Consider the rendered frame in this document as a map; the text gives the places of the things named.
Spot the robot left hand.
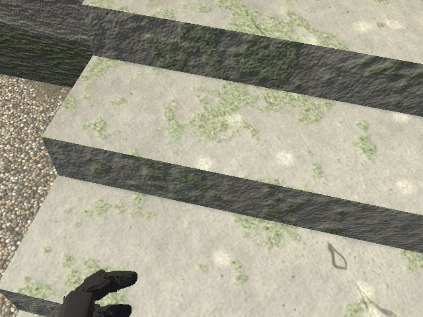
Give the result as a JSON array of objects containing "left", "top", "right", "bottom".
[{"left": 58, "top": 269, "right": 137, "bottom": 317}]

